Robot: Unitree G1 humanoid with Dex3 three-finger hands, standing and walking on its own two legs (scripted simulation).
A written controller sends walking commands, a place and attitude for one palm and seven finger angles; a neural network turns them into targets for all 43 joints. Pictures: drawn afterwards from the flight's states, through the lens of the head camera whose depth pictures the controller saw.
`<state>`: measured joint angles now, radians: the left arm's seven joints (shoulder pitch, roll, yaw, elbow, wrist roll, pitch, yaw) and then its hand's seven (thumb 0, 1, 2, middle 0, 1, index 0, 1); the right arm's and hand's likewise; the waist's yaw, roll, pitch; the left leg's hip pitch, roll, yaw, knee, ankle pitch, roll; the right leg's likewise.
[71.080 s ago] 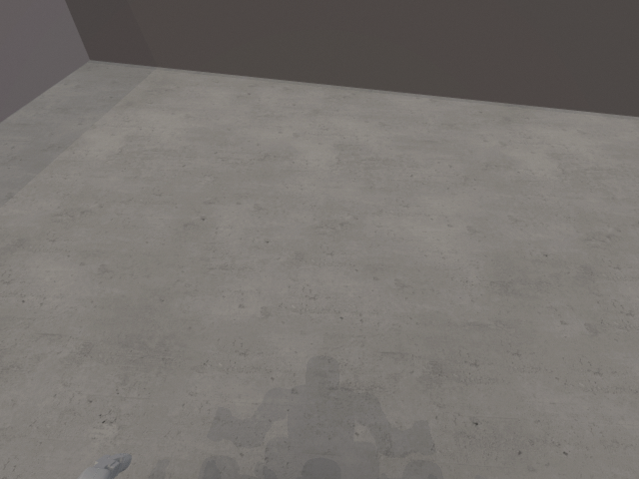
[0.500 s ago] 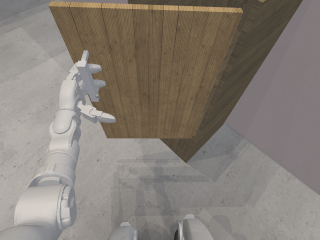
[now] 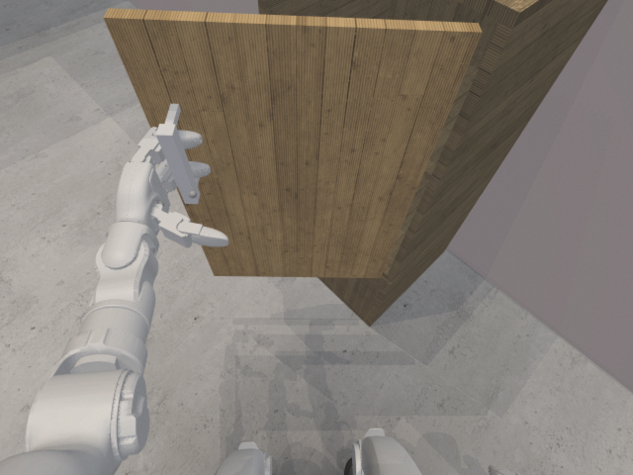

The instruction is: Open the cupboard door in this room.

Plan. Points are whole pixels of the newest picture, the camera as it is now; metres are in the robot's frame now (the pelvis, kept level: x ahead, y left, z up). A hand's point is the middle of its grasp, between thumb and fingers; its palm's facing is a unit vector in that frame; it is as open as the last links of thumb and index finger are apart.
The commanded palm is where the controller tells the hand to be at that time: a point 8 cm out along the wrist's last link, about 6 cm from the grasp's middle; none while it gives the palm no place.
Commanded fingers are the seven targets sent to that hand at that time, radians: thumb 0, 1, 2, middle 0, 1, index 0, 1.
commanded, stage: close the thumb around the handle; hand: left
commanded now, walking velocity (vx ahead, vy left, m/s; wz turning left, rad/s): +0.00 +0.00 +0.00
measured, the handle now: (183, 157) +0.51 +0.17 +0.07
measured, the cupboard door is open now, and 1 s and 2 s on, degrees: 46 51 86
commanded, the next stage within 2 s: pull the door open along its arc in 0.60 s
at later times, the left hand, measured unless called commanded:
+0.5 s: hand (193, 192) +0.45 +0.15 +0.07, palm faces -0.02 -1.00 -0.01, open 6.1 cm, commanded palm +0.43 +0.19 +0.07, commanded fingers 0.00 0.90 0.90 -0.40 -1.35 -0.40 -1.35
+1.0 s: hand (193, 212) +0.42 +0.15 +0.07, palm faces -0.05 -1.00 -0.01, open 5.8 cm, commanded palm +0.37 +0.20 +0.07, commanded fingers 0.00 0.90 0.90 -0.40 -1.35 -0.40 -1.35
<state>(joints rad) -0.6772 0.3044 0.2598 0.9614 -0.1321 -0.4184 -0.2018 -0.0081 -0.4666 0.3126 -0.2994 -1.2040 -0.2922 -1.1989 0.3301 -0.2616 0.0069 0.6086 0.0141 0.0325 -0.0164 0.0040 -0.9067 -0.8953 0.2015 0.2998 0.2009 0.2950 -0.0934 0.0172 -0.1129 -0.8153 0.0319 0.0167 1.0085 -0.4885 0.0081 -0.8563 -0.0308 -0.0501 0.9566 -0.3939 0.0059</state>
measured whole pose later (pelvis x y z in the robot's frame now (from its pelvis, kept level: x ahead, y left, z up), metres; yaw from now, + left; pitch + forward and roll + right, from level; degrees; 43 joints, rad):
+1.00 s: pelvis +0.01 +0.00 +0.01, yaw -1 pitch +16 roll -1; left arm -0.47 0.25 0.24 0.74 -0.17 -0.39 -0.19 0.01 0.75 0.79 -0.33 -1.32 -0.32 -1.33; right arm 0.35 -0.26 0.00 0.57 0.02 0.05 0.00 0.01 -0.91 -0.90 0.20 0.30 0.20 0.29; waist -0.08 0.03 -0.13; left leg -0.76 0.04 0.04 0.97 -0.49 0.01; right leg -0.82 -0.02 -0.03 0.93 -0.39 0.01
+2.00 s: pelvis +0.02 -0.05 +0.00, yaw +3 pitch +12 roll +1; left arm 0.45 -0.05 -0.26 -0.15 0.06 -0.30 0.44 -0.02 0.61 0.75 -0.36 -1.31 -0.37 -1.33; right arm 0.21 -0.21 -0.02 0.50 -0.06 -0.05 0.00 0.01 -0.91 -0.90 0.20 0.30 0.20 0.29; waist 0.01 0.04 -0.15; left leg -0.68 0.02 -0.07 1.00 -0.53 -0.06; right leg -0.74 -0.02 -0.10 1.03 -0.50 -0.06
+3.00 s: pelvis -0.01 +0.00 +0.00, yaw +2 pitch +9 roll -1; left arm 0.40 0.07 -0.34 -0.20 0.01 -0.25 0.07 -0.01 -0.50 0.30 -0.11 -0.32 -0.11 -0.31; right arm 0.26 -0.22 0.02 0.43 -0.01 -0.08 0.01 0.01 -0.90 -0.90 0.20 0.30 0.20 0.30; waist 0.01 0.05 -0.09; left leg -0.68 -0.01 -0.04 1.05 -0.52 0.01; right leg -0.72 -0.05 -0.06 1.01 -0.44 0.01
